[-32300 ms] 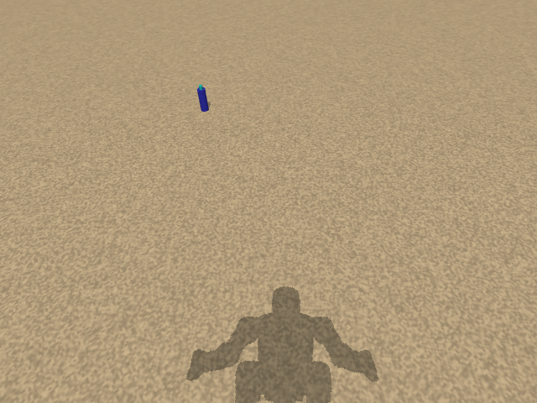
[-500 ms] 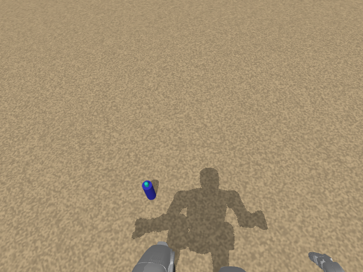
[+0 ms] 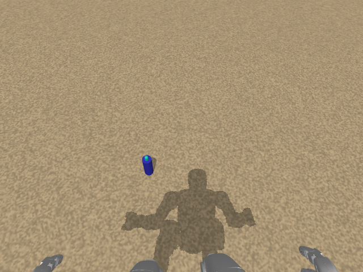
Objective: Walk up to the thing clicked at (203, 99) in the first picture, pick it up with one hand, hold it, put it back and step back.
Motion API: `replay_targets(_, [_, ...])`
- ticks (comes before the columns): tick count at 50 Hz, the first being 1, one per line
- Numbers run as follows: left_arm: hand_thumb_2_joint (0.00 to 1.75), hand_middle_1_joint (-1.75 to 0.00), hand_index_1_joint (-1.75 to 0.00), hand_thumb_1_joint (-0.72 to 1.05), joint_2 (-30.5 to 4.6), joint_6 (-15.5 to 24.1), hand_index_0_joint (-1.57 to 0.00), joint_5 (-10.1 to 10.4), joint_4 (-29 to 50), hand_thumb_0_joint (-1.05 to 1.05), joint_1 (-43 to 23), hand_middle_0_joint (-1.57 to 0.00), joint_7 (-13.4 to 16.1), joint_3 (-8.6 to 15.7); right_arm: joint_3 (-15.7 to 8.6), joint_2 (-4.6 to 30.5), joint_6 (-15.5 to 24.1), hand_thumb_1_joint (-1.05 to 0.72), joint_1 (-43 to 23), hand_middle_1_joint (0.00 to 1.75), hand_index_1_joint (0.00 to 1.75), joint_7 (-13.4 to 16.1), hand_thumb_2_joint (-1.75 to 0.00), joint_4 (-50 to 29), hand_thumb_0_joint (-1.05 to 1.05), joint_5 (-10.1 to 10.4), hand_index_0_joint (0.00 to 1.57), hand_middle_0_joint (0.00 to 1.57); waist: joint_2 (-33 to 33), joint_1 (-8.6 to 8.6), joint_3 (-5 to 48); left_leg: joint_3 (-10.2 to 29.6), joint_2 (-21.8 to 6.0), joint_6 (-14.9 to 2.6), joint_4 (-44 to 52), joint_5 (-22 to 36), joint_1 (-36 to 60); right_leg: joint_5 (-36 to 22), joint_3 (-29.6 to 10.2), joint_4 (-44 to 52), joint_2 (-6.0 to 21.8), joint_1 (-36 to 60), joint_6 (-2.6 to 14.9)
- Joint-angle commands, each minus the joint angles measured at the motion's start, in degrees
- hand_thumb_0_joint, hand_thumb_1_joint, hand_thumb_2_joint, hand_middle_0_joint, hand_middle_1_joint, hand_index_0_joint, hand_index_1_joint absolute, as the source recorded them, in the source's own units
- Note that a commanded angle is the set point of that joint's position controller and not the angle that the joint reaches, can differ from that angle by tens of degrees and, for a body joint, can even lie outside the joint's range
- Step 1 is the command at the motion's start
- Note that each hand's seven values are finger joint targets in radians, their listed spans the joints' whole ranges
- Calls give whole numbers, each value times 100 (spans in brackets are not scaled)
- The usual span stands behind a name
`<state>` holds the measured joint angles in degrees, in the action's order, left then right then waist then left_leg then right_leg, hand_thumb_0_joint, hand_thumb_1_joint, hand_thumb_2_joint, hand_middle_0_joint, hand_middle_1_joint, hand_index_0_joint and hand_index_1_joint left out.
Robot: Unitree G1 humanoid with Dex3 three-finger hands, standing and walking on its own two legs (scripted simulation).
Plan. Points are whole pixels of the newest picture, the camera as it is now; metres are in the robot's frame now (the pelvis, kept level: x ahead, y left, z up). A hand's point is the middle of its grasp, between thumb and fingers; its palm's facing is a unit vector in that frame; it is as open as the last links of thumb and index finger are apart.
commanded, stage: step back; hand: left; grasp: from the side
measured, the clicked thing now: (147, 164) +0.69 +0.20 -0.67
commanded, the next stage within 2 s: stand in 1.96 s
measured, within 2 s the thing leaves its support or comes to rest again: neither
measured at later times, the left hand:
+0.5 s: hand out of the picture -0.05 +0.26 -0.15, palm faces +0.05 -0.90 -0.43, open 7.4 cm
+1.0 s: hand out of the picture -0.28 +0.22 -0.13, palm faces +0.02 -0.89 -0.45, open 7.4 cm
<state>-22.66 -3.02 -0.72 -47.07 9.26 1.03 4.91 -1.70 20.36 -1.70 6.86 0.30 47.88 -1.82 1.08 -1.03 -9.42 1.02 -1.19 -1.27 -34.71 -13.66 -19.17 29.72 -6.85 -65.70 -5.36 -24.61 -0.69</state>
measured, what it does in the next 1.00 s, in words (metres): walks backwards: right foot, then left foot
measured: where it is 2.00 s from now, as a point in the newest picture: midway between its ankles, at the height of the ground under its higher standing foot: outside the picture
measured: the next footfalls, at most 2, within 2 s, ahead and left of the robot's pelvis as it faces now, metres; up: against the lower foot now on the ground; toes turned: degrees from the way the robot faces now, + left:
right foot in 0.12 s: -0.04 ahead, -0.15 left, +0.00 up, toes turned +0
left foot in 0.46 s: -0.13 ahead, +0.10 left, +0.00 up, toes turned +0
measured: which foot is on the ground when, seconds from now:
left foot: down 0.00-0.16, up 0.18-0.44, down 0.46-0.80, up 0.82-1.00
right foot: up 0.00-0.10, down 0.12-0.48, up 0.50-0.76, down 0.78-1.00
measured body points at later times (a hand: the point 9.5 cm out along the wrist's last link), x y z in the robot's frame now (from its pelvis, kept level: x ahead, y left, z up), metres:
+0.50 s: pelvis -0.17 -0.02 -0.01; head -0.11 -0.01 +0.43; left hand -0.06 +0.31 -0.12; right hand -0.09 -0.33 -0.14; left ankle -0.17 +0.10 -0.73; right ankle -0.08 -0.14 -0.72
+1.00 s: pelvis -0.33 -0.06 +0.00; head -0.29 -0.08 +0.44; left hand -0.28 +0.27 -0.10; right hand -0.22 -0.37 -0.14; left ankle -0.34 +0.10 -0.67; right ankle -0.31 -0.16 -0.73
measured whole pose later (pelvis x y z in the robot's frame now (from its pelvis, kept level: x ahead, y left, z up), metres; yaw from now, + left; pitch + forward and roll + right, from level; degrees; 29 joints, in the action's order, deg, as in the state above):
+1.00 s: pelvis -0.33 -0.06 +0.00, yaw +1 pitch -2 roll +2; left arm -20.3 -0.7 -3.2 -51.1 12.7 0.6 3.8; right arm -2.8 24.0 -3.6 10.1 0.5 51.0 -0.9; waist -2.5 -2.3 -6.5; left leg 7.1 4.3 1.5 -60.1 -26.5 -25.5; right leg 18.1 0.2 -37.3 1.0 -17.4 1.6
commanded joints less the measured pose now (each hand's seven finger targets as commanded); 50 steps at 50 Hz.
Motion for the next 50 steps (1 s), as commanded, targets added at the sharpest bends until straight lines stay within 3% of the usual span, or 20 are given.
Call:
replay_targets(1, [90, -30, -30, 90, -880, 171, -20, -9, 427, 0, 248, -20, 11, 257, -511, 1572, 122, -90, 189, 30, 30, 141, -90, -452, 0, -9, 20, 20, -1129, 230, 1272, 1249, -1371, -1319, 582, 2273, 1425, 11, 153, 1548, 400, 22, -74])
replay_targets(5, [90, -30, -30, 90, -854, 240, -20, -47, -17, 0, 1019, -20, -16, 287, -521, 1710, -39, -90, -124, 30, 30, 89, -90, -580, 0, 89, 20, 20, -1232, -88, 1526, 940, -1065, -834, 192, 1471, 600, -1444, 797, 4005, 327, 1490, 130])
replay_targets(6, [90, -30, -30, 90, -1052, 264, -20, -132, -30, 0, 1016, -20, -4, 330, -479, 1536, -64, -90, -158, 30, 30, 76, -90, -603, 0, 127, 20, 20, -944, -82, 1397, 885, -834, -516, 8, 628, -147, -1588, 343, 4098, 556, 1766, 286])
replay_targets(7, [90, -30, -30, 90, -1546, 290, -20, -215, 62, 0, 911, -20, -17, 482, -407, 1214, -65, -90, -98, 30, 30, 63, -90, -681, 0, 186, 20, 20, 434, -27, 1173, 598, 98, -78, -1017, -725, -1317, -1593, -1379, 4315, 1653, 1948, 701])
replay_targets(8, [90, -30, -30, 90, -2178, 251, -20, -187, 288, 0, 475, -20, -19, 590, -447, 1201, -77, -90, -441, 30, 30, 174, -90, -725, 0, 172, 20, 20, 1641, -367, 896, 519, 701, 118, -2508, -2157, -1174, -1529, -2698, 4929, 2911, 439, 1731])
replay_targets(9, [90, -30, -30, 90, -2083, 294, -20, -178, 464, 0, 108, -20, 12, 536, -523, 1446, -115, -90, -399, 30, 30, 186, -90, -664, 0, 147, 20, 20, 1312, -192, 466, 1151, 491, 188, -3459, -2065, -851, -1434, -2863, 5144, 3111, -437, 1885])
replay_targets(12, [90, -30, -30, 90, -1346, 289, -20, -187, 597, 0, -661, -20, 70, 381, -460, 1315, -52, -90, 349, 30, 30, 156, -90, -298, 0, 219, 20, 20, 584, 307, 510, 900, 832, 160, -3752, -1257, -777, -2667, -655, 4229, 1870, 53, 1200])
replay_targets(17, [90, -30, -30, 90, -1246, 237, -20, -209, 532, 0, 122, -20, 160, 356, -366, 1160, 20, -90, 191, 30, 30, 144, -90, -422, 0, 110, 20, 20, 855, -230, 1041, 478, 392, 236, -1681, -1673, -1028, -3805, -626, 3638, 1982, 2061, 1236])
replay_targets(22, [90, -30, -30, 90, -1177, 63, -20, -39, 664, 0, -93, -20, 89, 207, -491, 1267, 88, -90, 909, 30, 30, 127, -90, -84, 0, -2, 20, 20, 664, 86, 1393, 107, 165, 2, 1185, 299, 699, -3319, -335, 2707, 1658, 1261, 726])
replay_targets(23, [90, -30, -30, 90, -980, 50, -20, -19, 676, 0, 180, -20, 68, 141, -596, 1704, 86, -90, 752, 30, 30, 115, -90, -157, 0, -85, 20, 20, -354, -19, 1383, 1612, -892, -397, 1275, 821, 1252, -2034, -15, 2061, 1069, 128, 399])
replay_targets(24, [90, -30, -30, 90, -1061, 59, -20, 41, 734, 0, -221, -20, 126, 197, -671, 2336, 49, -90, 411, 30, 30, 31, -90, -309, 0, -9, 20, 20, -1566, 200, 1269, 2779, -1972, -1374, 1538, 1354, 399, 481, 643, 972, 168, -44, 144])
replay_targets(25, [90, -30, -30, 90, -1168, 44, -20, -46, 652, 0, -524, -20, 169, 291, -683, 2280, 91, -90, 390, 30, 30, 35, -90, -306, 0, -58, 20, 20, -1282, 370, 1035, 3197, -2215, -1723, 1687, 1383, -274, 871, -154, -107, 143, 169, 136])
replay_targets(28, [90, -30, -30, 90, -1063, 23, -20, 70, 354, 0, 12, -20, 122, 264, -460, 1664, 117, -90, -112, 30, 30, 137, -90, -328, 0, -68, 20, 20, -644, -113, 930, 1483, -1385, -1200, 1060, 2053, 142, 72, -364, -830, 27, -200, 210])
replay_targets(33, [90, -30, -30, 90, -948, 113, -20, -28, 270, 0, 97, -20, 20, 224, -461, 1530, 48, -90, 116, 30, 30, 117, -90, -405, 0, -65, 20, 20, -1085, 134, 964, 1323, -1356, -1331, 846, 1879, 909, 164, 210, 933, 289, -1, -69])
replay_targets(38, [90, -30, -30, 90, -923, 260, -20, -107, -165, 0, 780, -20, 25, 206, -434, 1572, -136, -90, -50, 30, 30, 80, -90, -377, 0, 83, 20, 20, -1080, -103, 1583, 842, -936, -678, -73, 1282, 495, -1556, 672, 4479, 433, 1663, 175])
replay_targets(39, [90, -30, -30, 90, -1348, 314, -20, -196, -139, 0, 707, -20, 29, 337, -340, 1270, -129, -90, 49, 30, 30, 61, -90, -420, 0, 113, 20, 20, -119, -30, 1315, 668, -305, -298, -706, 14, -725, -1284, -554, 4435, 1001, 2039, 368])
replay_targets(40, [90, -30, -30, 90, -2021, 277, -20, -188, 6, 0, 472, -20, 18, 493, -323, 1081, -107, -90, -266, 30, 30, 137, -90, -592, 0, 136, 20, 20, 1412, -277, 1044, 401, 632, 58, -1783, -1851, -1353, -1424, -2182, 4790, 2491, 1140, 1297])
replay_targets(41, [90, -30, -30, 90, -2260, 311, -20, -203, 183, 0, 223, -20, 40, 532, -460, 1332, -138, -90, -368, 30, 30, 187, -90, -558, 0, 110, 20, 20, 1351, -368, 714, 1077, 434, 211, -2950, -2223, -1019, -1460, -2996, 4998, 3201, -27, 1915])
replay_targets(44, [90, -30, -30, 90, -1407, 368, -20, -192, 267, 0, -589, -20, 100, 310, -413, 1296, -94, -90, 243, 30, 30, 150, -90, -151, 0, 179, 20, 20, 334, 248, 675, 994, 737, 172, -3568, -1272, -936, -2559, -712, 4101, 1964, 349, 1202])
replay_targets(50, [90, -30, -30, 90, -1401, 439, -20, -236, 52, 0, 335, -20, 58, 378, -359, 1213, 61, -90, -104, 30, 30, 30, -90, -158, 0, -2, 20, 20, 829, -377, 812, 418, 200, 256, -1161, -1661, -1039, -49, -1004, 4330, 1958, 1767, 1167])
